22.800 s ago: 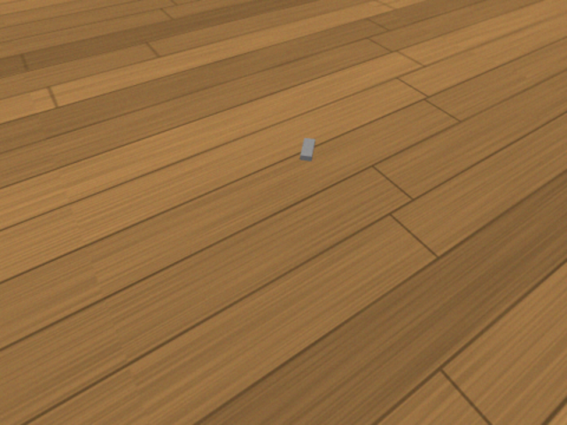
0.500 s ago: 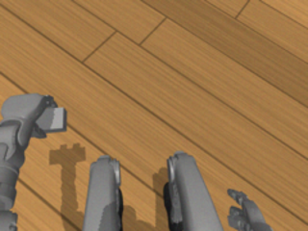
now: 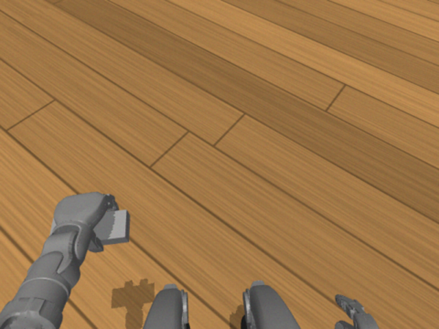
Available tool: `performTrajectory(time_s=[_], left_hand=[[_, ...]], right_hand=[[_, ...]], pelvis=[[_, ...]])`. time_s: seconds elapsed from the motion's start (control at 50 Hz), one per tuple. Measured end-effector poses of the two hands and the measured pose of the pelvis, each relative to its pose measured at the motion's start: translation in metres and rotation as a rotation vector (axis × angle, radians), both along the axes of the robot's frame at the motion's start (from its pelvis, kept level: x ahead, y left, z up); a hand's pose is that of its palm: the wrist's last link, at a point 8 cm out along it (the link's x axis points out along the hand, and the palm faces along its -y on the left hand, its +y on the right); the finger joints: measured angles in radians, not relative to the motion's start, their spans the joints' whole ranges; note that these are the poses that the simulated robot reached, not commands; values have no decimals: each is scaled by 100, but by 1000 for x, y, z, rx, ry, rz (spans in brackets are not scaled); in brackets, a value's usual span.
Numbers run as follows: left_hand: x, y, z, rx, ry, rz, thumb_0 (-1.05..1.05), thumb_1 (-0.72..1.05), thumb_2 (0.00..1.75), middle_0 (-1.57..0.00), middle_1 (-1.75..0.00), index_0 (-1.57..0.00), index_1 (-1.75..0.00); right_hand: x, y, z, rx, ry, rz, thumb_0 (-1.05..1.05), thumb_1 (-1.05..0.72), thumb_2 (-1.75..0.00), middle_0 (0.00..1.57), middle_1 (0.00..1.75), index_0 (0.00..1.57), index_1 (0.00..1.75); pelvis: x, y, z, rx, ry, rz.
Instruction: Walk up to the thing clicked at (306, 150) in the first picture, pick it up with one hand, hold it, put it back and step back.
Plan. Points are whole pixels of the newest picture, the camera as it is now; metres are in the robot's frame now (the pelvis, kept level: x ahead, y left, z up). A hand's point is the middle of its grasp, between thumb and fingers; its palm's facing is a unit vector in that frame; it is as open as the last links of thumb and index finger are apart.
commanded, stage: lift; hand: left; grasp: from above
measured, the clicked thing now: (91, 230) +0.34 +0.26 -0.11
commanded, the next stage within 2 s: hold in 0.38 s
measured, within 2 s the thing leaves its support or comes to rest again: neither
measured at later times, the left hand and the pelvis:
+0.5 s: hand (91, 201) +0.35 +0.22 +0.00, palm faces -0.45 -0.10 -0.89, open 8.8 cm; pelvis +0.04 +0.00 +0.08, yaw +0 degrees
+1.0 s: hand (89, 187) +0.36 +0.21 +0.04, palm faces -0.45 -0.07 -0.89, open 8.8 cm; pelvis +0.06 +0.00 +0.10, yaw -1 degrees
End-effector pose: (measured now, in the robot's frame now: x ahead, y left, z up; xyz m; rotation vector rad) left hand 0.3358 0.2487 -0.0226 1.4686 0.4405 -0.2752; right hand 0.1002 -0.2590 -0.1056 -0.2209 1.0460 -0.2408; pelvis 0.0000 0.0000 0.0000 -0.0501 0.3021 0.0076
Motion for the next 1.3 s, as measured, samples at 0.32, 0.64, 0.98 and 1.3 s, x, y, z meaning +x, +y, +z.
performTrajectory(time_s=[0.32,0.64,0.98,1.3], left_hand=[[21,-19,59,1,11,16,1,20,24,-80,-38,-85,-33],[30,-24,95,12,8,-1,1,22,23,-79,-39,-84,-34],[31,-32,122,8,7,-21,1,22,23,-78,-40,-83,-34],[20,-37,136,5,1,-30,1,22,23,-78,-40,-83,-34]], right_hand=[[2,-3,54,17,23,-43,1,-90,-89,20,30,20,30],[32,-3,79,38,-10,-38,1,-90,-89,20,30,20,30],[62,-5,95,57,-70,-17,1,-90,-89,20,30,20,30],[73,-5,103,71,-94,-1,1,-90,-89,20,30,20,30]], pelvis=[[28,0,59,22,-96,-12],[49,-1,86,34,-155,-14],[58,-5,98,44,-205,-19],[55,-9,105,49,-244,-18]])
